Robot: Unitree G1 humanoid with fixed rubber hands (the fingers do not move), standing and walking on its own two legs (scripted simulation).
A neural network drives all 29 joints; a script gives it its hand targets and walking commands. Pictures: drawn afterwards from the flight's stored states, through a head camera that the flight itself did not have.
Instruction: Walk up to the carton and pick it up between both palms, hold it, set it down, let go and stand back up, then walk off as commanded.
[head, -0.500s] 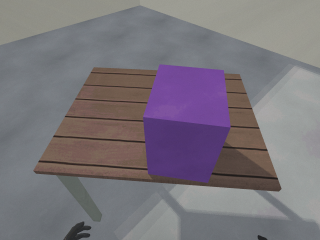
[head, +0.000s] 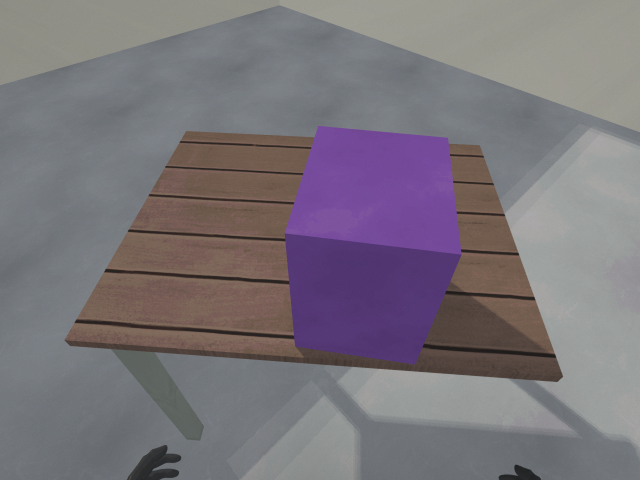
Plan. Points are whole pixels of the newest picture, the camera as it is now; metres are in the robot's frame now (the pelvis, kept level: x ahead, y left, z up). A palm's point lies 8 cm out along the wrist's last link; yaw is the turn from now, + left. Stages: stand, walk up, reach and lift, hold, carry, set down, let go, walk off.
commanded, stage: walk up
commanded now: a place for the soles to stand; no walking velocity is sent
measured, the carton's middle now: (367, 247) +0.47 -0.04 +0.03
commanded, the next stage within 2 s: stand in 0.62 s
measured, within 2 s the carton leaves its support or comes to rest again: neither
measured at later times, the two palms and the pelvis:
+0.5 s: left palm out of the picture +0.11 +0.24 -0.12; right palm out of the picture +0.07 -0.32 -0.10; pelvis -0.01 -0.02 +0.00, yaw -2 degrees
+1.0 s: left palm out of the picture +0.11 +0.22 -0.11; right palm out of the picture +0.06 -0.34 -0.10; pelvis -0.03 -0.03 -0.01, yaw -4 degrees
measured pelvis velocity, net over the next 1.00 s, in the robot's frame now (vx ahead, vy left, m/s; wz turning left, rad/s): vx -0.03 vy -0.03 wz -0.07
